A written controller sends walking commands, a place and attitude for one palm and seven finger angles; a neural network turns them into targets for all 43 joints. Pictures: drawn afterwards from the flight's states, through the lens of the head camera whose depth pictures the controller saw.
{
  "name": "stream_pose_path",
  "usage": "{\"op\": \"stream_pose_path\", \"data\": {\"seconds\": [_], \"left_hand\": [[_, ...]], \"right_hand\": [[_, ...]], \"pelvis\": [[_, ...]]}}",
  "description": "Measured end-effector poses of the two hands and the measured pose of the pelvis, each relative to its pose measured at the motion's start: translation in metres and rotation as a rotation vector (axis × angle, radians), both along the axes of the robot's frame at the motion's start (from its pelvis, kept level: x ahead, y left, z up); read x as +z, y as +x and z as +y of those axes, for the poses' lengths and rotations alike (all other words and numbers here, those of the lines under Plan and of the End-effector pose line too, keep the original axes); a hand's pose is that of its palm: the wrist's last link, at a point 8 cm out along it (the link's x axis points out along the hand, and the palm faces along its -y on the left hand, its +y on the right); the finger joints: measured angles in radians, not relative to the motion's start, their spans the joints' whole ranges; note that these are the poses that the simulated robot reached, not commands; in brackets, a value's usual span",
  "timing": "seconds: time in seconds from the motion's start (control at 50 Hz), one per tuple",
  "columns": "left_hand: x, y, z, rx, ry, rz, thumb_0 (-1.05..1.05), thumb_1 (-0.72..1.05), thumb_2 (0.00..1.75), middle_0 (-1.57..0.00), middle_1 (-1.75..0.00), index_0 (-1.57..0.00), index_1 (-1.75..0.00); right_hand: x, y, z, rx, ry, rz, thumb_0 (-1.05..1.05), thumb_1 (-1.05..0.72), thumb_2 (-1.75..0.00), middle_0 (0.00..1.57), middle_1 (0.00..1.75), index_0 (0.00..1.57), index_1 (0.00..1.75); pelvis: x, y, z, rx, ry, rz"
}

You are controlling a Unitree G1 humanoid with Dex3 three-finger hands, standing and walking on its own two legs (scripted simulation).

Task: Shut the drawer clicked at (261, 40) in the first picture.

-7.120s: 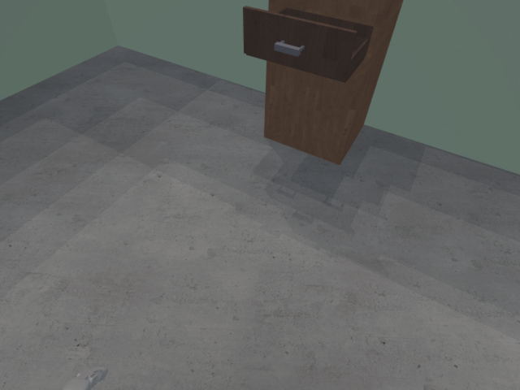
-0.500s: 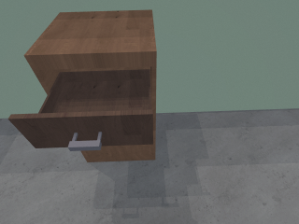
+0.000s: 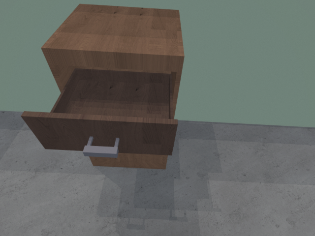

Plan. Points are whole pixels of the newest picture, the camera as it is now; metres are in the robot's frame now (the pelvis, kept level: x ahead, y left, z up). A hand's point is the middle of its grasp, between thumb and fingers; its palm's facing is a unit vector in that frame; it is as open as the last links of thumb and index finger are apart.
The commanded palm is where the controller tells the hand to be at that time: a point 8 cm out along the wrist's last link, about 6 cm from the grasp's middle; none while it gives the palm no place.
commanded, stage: come to a stop and stand still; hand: left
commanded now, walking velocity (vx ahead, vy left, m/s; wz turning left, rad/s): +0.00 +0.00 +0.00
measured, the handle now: (102, 145) +0.37 +0.21 -0.05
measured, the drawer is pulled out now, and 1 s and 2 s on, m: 0.26 0.26 0.26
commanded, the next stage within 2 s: look again from close up in 0.32 s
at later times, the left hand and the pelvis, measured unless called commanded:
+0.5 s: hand out of the picture -0.04 +0.18 -0.17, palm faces +0.00 -0.98 -0.20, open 7.4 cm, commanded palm none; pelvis -0.02 +0.01 +0.00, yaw +0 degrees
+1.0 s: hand out of the picture -0.02 +0.16 -0.17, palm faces +0.00 -0.98 -0.18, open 7.4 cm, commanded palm none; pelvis -0.02 +0.00 +0.00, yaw -1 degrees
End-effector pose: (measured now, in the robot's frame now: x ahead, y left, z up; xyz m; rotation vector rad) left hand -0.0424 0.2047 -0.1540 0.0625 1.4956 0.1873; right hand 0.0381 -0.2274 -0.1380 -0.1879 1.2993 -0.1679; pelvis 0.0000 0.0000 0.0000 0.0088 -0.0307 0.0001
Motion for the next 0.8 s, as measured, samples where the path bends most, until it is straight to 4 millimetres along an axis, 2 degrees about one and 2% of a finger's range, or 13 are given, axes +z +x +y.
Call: {"op": "stream_pose_path", "data": {"seconds": [0.08, 0.16, 0.28, 0.42, 0.52, 0.6, 0.7, 0.8], "left_hand": [[0.002, 0.011, 0.01, -0.02, 0.009, -0.037, 0.0, 0.91, 0.89, -0.2, -0.3, -0.19, -0.3], [0.006, 0.018, 0.018, -0.042, 0.02, -0.063, 0.0, 0.91, 0.89, -0.2, -0.3, -0.19, -0.3], [0.01, 0.019, 0.025, -0.062, 0.032, -0.07, 0.0, 0.91, 0.89, -0.2, -0.3, -0.19, -0.3], [0.012, 0.009, 0.024, -0.068, 0.037, -0.047, 0.0, 0.91, 0.89, -0.2, -0.3, -0.19, -0.3], [0.011, 0.003, 0.024, -0.097, 0.048, -0.059, 0.0, 0.91, 0.89, -0.2, -0.3, -0.19, -0.3], [0.012, 0.003, 0.027, -0.098, 0.06, -0.073, 0.0, 0.91, 0.89, -0.2, -0.3, -0.2, -0.3], [0.014, 0.008, 0.028, -0.101, 0.076, -0.095, 0.0, 0.91, 0.89, -0.2, -0.3, -0.2, -0.3], [0.014, 0.014, 0.024, -0.107, 0.071, -0.111, 0.0, 0.91, 0.89, -0.2, -0.3, -0.19, -0.3]], "right_hand": [[0.003, 0.006, 0.006, 0.002, 0.003, -0.033, 0.0, -0.94, -0.9, 0.2, 0.3, 0.2, 0.3], [0.003, 0.001, 0.01, -0.006, 0.01, -0.036, 0.0, -0.94, -0.9, 0.2, 0.3, 0.2, 0.3], [0.001, -0.025, 0.011, -0.024, 0.018, 0.017, 0.0, -0.94, -0.9, 0.2, 0.3, 0.2, 0.3], [-0.002, -0.065, 0.016, -0.052, 0.044, 0.108, 0.0, -0.92, -0.9, 0.2, 0.3, 0.2, 0.3], [-0.009, -0.079, 0.018, -0.032, 0.066, 0.112, 0.0, -0.91, -0.9, 0.2, 0.3, 0.2, 0.3], [-0.016, -0.081, 0.021, -0.022, 0.083, 0.106, 0.0, -0.91, -0.9, 0.2, 0.3, 0.2, 0.3], [-0.02, -0.074, 0.023, -0.016, 0.102, 0.077, 0.0, -0.91, -0.9, 0.2, 0.3, 0.2, 0.3], [-0.018, -0.069, 0.016, -0.015, 0.091, 0.068, 0.01, -0.92, -0.9, 0.2, 0.3, 0.2, 0.3]], "pelvis": [[0.002, -0.003, 0.006, -0.001, -0.002, -0.002], [0.004, -0.006, 0.009, -0.003, -0.001, -0.001], [0.005, -0.011, 0.012, -0.004, 0.002, 0.003], [0.006, -0.015, 0.01, -0.005, 0.003, 0.003], [0.0, -0.024, 0.01, 0.007, -0.02, 0.016], [-0.003, -0.027, 0.011, 0.012, -0.018, 0.014], [-0.004, -0.028, 0.01, 0.006, -0.008, 0.009], [-0.003, -0.027, 0.006, -0.001, 0.0, 0.009]]}}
